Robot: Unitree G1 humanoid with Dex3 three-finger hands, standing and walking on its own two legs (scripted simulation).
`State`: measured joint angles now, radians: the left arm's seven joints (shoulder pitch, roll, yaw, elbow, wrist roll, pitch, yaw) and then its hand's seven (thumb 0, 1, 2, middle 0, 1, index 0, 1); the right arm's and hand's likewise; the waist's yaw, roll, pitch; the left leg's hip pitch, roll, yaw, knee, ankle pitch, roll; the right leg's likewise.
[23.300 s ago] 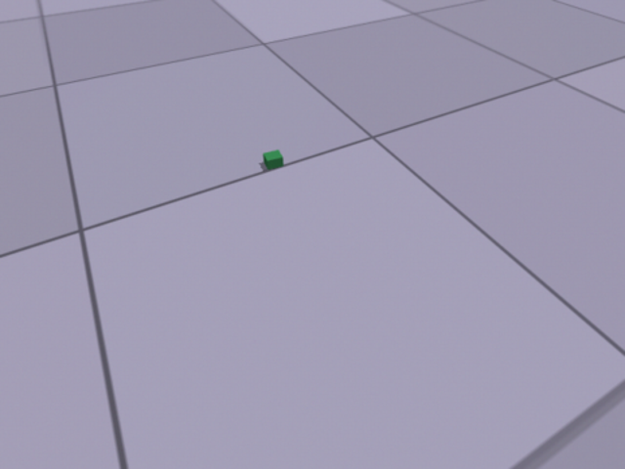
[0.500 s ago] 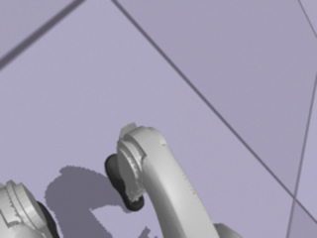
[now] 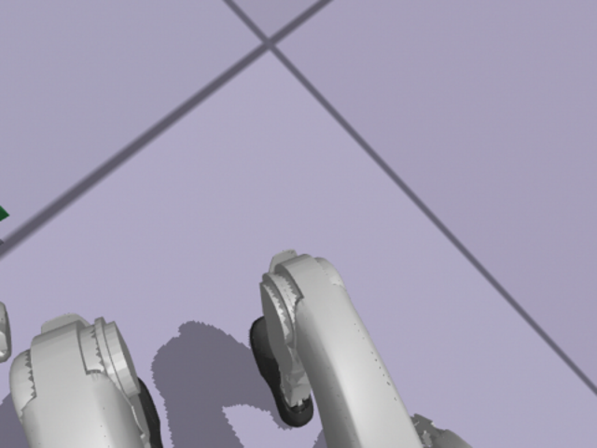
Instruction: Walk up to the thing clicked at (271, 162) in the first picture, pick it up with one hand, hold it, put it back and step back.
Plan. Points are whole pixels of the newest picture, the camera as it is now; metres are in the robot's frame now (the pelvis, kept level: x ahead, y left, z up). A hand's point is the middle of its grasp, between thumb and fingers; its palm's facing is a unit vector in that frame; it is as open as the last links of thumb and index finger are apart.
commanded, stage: settle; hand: left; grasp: from above
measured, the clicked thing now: out of the picture +0.48 +0.32 -0.23
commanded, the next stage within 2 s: lift in 0.20 s
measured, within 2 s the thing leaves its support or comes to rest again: neither
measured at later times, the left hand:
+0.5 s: hand out of the picture +0.47 +0.31 -0.13, palm faces -0.32 -0.27 -0.91, open 10.0 cm
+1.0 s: hand out of the picture +0.39 +0.31 +0.02, palm faces -0.33 -0.24 -0.91, open 10.0 cm
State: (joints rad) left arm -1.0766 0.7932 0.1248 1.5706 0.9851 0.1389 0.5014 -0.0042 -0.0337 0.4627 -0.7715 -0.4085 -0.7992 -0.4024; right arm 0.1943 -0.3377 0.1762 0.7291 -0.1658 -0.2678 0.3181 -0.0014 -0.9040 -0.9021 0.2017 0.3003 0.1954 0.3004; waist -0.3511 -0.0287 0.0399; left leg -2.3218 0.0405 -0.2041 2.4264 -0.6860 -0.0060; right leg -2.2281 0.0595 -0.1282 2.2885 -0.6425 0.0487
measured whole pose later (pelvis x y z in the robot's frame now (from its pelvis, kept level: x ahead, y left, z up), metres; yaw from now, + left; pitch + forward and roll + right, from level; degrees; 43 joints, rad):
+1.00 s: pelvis +0.00 -0.01 +0.12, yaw +8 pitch +33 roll -4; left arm -0.72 0.48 -0.03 1.04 0.91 0.23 0.21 0.00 0.00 0.42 -0.74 -0.42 -0.77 -0.40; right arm 0.18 -0.28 -0.01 0.72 0.00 -0.03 0.08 0.00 -0.90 -0.90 0.20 0.30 0.20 0.30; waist -0.13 0.06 -0.20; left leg -1.95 0.03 -0.08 2.00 -0.63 -0.01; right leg -1.90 0.02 -0.04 1.95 -0.63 0.02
